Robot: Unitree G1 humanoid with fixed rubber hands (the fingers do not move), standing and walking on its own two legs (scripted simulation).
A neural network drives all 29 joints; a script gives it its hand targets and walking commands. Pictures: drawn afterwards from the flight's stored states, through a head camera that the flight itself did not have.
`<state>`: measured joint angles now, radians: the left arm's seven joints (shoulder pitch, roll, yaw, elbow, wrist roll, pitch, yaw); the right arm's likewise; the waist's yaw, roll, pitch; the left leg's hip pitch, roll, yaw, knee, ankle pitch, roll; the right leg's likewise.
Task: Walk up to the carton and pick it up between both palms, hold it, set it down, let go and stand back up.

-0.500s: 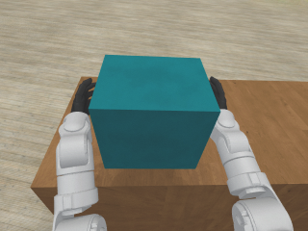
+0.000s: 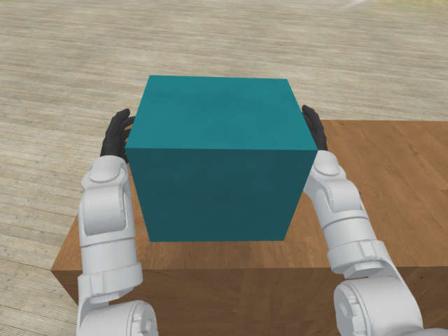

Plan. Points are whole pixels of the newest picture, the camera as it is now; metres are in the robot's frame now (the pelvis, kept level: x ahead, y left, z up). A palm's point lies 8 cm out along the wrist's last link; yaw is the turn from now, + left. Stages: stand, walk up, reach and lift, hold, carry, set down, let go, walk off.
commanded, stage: hold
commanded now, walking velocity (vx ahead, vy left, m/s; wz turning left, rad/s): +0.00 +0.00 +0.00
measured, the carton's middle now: (218, 160) +0.36 +0.00 +0.16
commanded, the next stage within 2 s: none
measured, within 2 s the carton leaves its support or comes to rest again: neither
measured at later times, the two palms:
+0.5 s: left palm (117, 155) +0.35 +0.16 +0.20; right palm (314, 148) +0.36 -0.17 +0.19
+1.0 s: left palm (115, 156) +0.35 +0.17 +0.20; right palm (311, 147) +0.36 -0.17 +0.19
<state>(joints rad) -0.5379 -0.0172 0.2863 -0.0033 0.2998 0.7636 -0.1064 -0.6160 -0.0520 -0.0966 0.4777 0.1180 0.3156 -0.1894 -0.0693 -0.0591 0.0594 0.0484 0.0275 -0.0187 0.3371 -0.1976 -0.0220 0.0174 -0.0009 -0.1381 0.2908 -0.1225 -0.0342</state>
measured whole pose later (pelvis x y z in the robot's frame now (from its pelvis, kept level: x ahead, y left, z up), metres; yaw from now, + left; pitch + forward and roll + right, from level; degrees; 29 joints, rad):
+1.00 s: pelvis +0.00 +0.00 +0.00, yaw +0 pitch -10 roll +0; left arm -0.54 -0.01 0.29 -0.05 0.30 0.78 -0.12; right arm -0.61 -0.05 -0.08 0.42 0.14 0.35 -0.21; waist -0.07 -0.06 0.06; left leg 0.03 0.03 -0.03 0.34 -0.20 -0.03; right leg 0.00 0.00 -0.15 0.29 -0.13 -0.04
